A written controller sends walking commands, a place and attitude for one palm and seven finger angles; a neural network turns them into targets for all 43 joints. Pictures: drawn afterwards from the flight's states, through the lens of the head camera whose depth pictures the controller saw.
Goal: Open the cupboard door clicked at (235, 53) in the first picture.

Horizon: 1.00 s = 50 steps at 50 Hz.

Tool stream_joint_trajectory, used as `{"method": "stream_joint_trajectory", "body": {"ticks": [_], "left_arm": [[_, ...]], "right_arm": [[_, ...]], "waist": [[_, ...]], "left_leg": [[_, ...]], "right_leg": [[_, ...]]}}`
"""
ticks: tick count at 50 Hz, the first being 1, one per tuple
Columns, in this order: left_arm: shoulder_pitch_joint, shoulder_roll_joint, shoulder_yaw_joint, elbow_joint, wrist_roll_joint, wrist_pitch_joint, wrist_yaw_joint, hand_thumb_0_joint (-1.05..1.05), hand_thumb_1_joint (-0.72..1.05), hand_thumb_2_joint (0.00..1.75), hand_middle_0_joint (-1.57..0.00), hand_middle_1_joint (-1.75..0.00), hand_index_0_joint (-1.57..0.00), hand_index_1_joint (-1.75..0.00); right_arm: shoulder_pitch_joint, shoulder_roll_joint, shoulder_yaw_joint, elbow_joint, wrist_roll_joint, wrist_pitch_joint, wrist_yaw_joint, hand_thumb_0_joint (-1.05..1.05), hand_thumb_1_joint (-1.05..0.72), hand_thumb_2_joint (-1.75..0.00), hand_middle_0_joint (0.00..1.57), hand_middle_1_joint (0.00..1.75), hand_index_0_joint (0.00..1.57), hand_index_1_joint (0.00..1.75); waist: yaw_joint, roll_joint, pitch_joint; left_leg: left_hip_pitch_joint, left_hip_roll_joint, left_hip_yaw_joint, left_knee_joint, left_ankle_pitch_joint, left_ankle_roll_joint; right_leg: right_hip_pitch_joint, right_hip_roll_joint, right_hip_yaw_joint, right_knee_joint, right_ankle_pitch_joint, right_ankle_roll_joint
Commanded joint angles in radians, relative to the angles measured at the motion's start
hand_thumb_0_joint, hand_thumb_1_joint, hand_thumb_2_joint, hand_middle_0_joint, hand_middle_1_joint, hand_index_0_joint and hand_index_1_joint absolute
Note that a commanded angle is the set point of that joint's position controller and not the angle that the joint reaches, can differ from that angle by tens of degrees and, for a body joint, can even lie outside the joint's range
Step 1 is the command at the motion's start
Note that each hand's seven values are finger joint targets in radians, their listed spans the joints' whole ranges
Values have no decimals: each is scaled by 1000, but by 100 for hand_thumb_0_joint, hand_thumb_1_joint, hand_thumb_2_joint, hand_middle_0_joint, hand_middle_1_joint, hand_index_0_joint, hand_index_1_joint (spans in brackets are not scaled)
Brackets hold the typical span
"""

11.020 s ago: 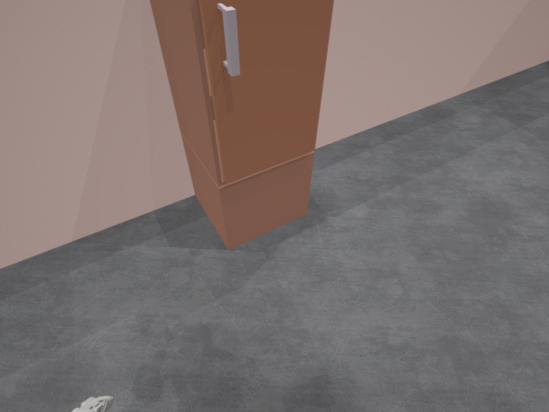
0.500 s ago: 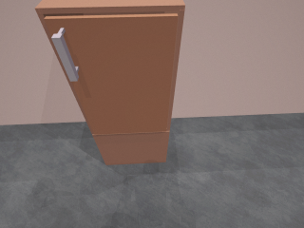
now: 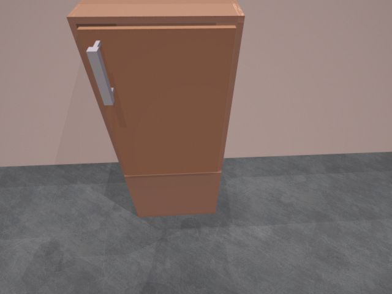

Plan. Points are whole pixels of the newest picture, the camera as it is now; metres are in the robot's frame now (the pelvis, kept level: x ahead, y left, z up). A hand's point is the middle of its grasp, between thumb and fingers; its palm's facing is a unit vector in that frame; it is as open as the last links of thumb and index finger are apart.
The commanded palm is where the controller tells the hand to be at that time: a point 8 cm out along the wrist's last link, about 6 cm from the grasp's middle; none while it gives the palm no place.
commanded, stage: shuffle to correct the standing spot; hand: left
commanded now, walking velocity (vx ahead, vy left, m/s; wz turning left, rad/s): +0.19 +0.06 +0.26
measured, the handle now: (103, 73) +0.60 +0.28 +0.15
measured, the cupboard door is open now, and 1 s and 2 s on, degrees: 0 0 0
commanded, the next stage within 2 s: come to a stop and stand still in 0.24 s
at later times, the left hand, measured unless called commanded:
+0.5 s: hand out of the picture +0.12 +0.22 -0.17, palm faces +0.11 -0.98 -0.18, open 7.3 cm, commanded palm none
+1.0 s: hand out of the picture +0.11 +0.22 -0.18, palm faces +0.18 -0.96 -0.21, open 7.3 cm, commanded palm none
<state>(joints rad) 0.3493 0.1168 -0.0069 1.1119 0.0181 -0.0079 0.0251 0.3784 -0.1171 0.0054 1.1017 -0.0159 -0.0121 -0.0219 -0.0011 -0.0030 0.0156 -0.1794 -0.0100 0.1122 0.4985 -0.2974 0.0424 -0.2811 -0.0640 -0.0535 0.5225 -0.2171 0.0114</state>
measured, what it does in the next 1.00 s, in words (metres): steps on the spot: right foot, then left foot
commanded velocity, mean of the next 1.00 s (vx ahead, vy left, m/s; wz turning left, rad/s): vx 0.00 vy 0.02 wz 0.05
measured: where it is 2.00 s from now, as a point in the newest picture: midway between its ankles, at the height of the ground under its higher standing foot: outside the picture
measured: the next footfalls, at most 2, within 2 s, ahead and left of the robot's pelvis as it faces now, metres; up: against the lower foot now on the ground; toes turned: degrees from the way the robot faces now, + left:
right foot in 0.66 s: +0.22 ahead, -0.05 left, +0.00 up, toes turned +2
left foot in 1.00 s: +0.07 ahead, +0.15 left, +0.00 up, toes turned +8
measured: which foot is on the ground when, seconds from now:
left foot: down 0.00-0.66, up 0.68-0.98, down 1.00-1.00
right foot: down 0.00-0.24, up 0.26-0.64, down 0.66-1.00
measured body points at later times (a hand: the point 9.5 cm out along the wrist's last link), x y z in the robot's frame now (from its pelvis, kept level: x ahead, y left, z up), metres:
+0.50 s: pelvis +0.08 +0.03 +0.01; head +0.11 +0.05 +0.46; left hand +0.11 +0.27 -0.15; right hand +0.04 -0.17 -0.14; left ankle +0.00 +0.08 -0.73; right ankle +0.14 -0.08 -0.66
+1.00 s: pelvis +0.07 +0.03 -0.01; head +0.08 +0.04 +0.44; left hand +0.10 +0.27 -0.16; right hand +0.16 -0.20 -0.15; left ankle +0.03 +0.14 -0.74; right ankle +0.18 -0.05 -0.73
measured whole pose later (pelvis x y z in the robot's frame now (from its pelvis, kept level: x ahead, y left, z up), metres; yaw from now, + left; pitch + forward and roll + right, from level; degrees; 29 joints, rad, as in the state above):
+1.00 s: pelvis +0.07 +0.03 -0.01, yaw +6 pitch +0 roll +1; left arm 0.22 0.19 0.05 0.95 0.03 0.04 0.03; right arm 0.23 -0.16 -0.05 0.97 -0.01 0.01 -0.01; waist 0.02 -0.05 0.02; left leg -0.23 0.00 0.04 0.59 -0.38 0.01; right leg -0.43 -0.02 -0.08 0.57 -0.14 -0.05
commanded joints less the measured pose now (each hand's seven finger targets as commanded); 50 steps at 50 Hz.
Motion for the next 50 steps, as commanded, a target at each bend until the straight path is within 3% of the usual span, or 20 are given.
{"method": "stream_joint_trajectory", "body": {"ticks": [1,5,7,10,11,12,13,16,21,28,30,31,32,33,34,37,44,48,49,50], "left_arm": [[61,94,34,-50,10,-7,-2,0,90,90,-20,-30,-20,-30],[125,144,63,-47,6,-15,1,0,90,90,-20,-30,-20,-30],[148,164,78,-50,6,-24,6,0,90,90,-20,-30,-20,-30],[22,155,81,-95,12,-18,6,0,90,90,-20,-30,-20,-30],[-15,110,73,-114,10,-11,0,0,90,90,-20,-30,-20,-30],[-49,44,60,-149,5,-10,-9,0,90,90,-20,-30,-20,-30],[-110,65,56,-172,18,-22,-9,0,90,90,-20,-30,-20,-30],[-113,56,59,-141,12,-42,-26,0,90,90,-20,-30,-20,-30],[-103,20,41,-126,0,-13,-21,0,90,90,-20,-30,-20,-30],[-130,91,46,-162,-1,2,2,0,90,90,-20,-30,-20,-30],[-66,124,58,-160,1,-3,6,0,90,90,-20,-30,-20,-30],[-22,141,65,-152,2,-9,10,0,90,90,-20,-30,-20,-30],[25,195,78,-144,6,-18,19,0,90,90,-20,-30,-20,-30],[73,228,86,-129,1,-20,21,0,90,90,-20,-30,-20,-30],[36,217,79,-150,-3,-20,27,0,90,90,-20,-30,-20,-30],[-145,159,66,-201,-2,-7,27,0,90,90,-20,-30,-20,-30],[-117,222,97,-223,20,15,17,0,90,90,-20,-30,-20,-30],[-153,218,95,-228,9,36,10,0,90,90,-20,-30,-20,-30],[-138,175,81,-232,4,39,8,0,90,90,-20,-30,-20,-30],[-132,112,68,-240,-9,43,3,0,90,90,-20,-30,-20,-30]], "right_arm": [[38,-110,-24,-45,-11,-3,4,0,-90,-90,20,30,20,30],[24,-71,-21,-75,-11,-1,10,0,-90,-90,20,30,20,30],[-3,-61,-23,-91,-10,-10,16,0,-90,-90,20,30,20,30],[94,-52,-24,-70,-8,-18,23,0,-90,-90,20,30,20,30],[179,-87,-28,-43,-12,-25,19,0,-90,-90,20,30,20,30],[265,-170,-49,-21,-22,-35,7,0,-90,-90,20,30,20,30],[277,-167,-46,-9,-19,-37,-3,0,-90,-90,20,30,20,30],[187,-106,-20,-29,-14,-69,-12,0,-90,-90,20,30,20,30],[176,-101,4,-23,-8,-84,-36,0,-90,-90,20,30,20,30],[110,-158,-41,-42,-2,-31,-44,0,-90,-90,20,30,20,30],[95,-159,-56,-54,6,-18,-40,0,-90,-90,20,30,20,30],[89,-152,-61,-63,12,-12,-36,0,-90,-90,20,30,20,30],[120,-123,-64,-69,18,-7,-31,0,-90,-90,20,30,20,30],[118,-91,-66,-83,23,-5,-29,0,-90,-90,20,30,20,30],[99,-86,-66,-96,20,6,-35,0,-90,-90,20,30,20,30],[45,-45,-61,-81,9,47,-13,0,-90,-90,20,30,20,30],[-22,-52,-61,-118,-2,45,11,0,-90,-90,20,30,20,30],[125,-61,-55,-81,1,29,12,0,-90,-90,20,30,20,30],[129,-94,-59,-83,-4,25,6,0,-90,-90,20,30,20,30],[86,-156,-67,-109,-19,20,3,0,-90,-90,20,30,20,30]], "waist": [[15,2,138],[35,-190,139],[36,-211,88],[-48,-92,92],[-80,82,90],[-103,376,98],[-107,308,146],[-51,80,136],[-11,76,67],[0,116,13],[35,75,-11],[56,30,-37],[58,-111,-114],[66,-191,-181],[42,-110,-153],[-24,-140,-33],[17,-120,-49],[-50,-116,-55],[-46,13,-40],[-38,261,16]], "left_leg": [[-230,103,-154,-162,-327,33],[-343,0,-43,129,-187,14],[-325,15,-42,276,-159,14],[-50,22,-45,48,-118,13],[25,81,-191,-94,-174,35],[108,294,-509,-282,-225,115],[139,340,-581,-312,-62,171],[139,310,-418,-234,430,207],[161,223,-182,-177,1047,114],[188,219,-172,-33,1180,50],[158,212,-190,70,1082,35],[93,176,-174,161,945,15],[-63,79,-135,369,557,-8],[-216,-76,-80,624,-298,-43],[-197,-45,-184,691,-376,-29],[-194,18,-154,698,-264,-55],[-137,6,-60,353,-185,-63],[143,-27,-22,-47,-34,-32],[138,44,-106,-159,-102,-14],[9,229,-367,-305,-284,54]], "right_leg": [[6,-31,72,-66,-312,-52],[70,-170,276,-210,-487,-125],[62,-268,364,-287,-470,-176],[-180,-201,161,-138,-443,-127],[-269,-82,26,77,-397,-80],[-439,49,-119,390,-370,-21],[-520,29,-34,535,-348,-43],[-512,-35,10,662,-187,-40],[-396,7,-22,583,-50,-15],[-142,77,-64,167,1,-45],[-29,62,-41,41,101,-59],[76,24,-13,-8,325,-75],[241,-143,167,35,781,-149],[343,-367,374,18,1196,-306],[221,-416,356,-48,1105,-353],[-53,-268,228,-147,577,-274],[-82,-205,277,-243,-66,-216],[-217,-106,207,-217,-325,-95],[-235,-42,147,-104,-336,-53],[-263,52,53,81,-288,-12]]}}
